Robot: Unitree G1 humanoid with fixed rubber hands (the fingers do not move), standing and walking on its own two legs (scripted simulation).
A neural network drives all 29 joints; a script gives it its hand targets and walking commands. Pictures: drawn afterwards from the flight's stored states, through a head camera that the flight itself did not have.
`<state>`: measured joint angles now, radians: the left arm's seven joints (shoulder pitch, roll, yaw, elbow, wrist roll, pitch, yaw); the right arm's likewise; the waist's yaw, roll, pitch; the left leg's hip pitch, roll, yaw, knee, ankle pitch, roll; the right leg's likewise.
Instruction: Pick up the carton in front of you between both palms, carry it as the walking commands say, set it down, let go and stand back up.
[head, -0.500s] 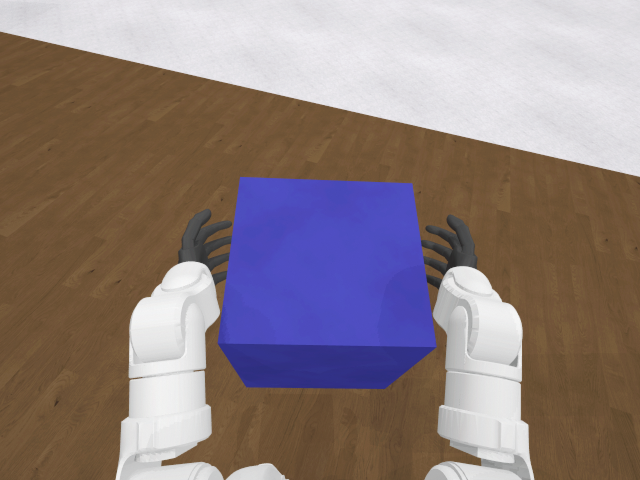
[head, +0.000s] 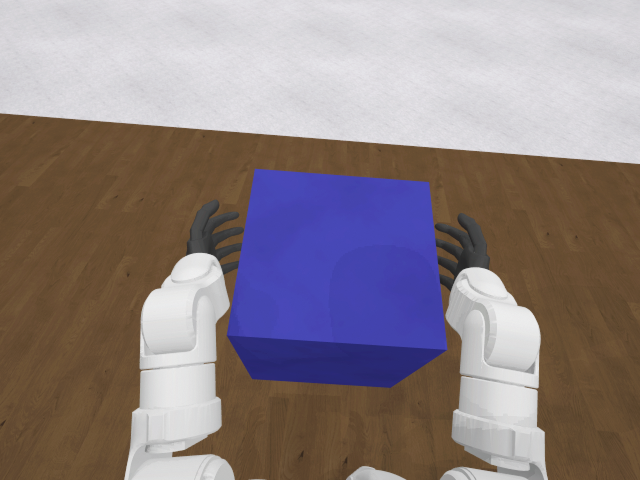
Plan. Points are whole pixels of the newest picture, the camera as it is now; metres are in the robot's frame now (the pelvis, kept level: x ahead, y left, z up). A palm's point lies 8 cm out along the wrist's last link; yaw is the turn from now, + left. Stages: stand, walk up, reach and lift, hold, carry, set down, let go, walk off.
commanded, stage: carry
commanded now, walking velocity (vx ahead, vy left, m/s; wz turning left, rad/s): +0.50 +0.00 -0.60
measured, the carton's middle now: (330, 291) +0.34 +0.02 +0.02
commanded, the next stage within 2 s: none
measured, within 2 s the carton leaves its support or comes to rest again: neither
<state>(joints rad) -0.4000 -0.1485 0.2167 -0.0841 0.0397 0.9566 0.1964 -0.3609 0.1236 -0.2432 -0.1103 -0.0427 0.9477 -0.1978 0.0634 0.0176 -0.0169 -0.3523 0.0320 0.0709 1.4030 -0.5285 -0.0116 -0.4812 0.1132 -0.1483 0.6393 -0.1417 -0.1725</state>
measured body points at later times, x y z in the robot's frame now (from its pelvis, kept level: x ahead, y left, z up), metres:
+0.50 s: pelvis +0.29 +0.04 -0.01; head +0.31 +0.04 +0.44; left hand +0.67 +0.09 +0.07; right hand +0.57 -0.21 +0.07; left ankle +0.38 +0.13 -0.74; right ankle +0.14 -0.01 -0.63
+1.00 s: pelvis +0.52 -0.08 -0.01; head +0.54 -0.10 +0.44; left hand +0.88 -0.09 +0.05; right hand +0.75 -0.37 +0.05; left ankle +0.53 +0.05 -0.67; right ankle +0.50 -0.15 -0.74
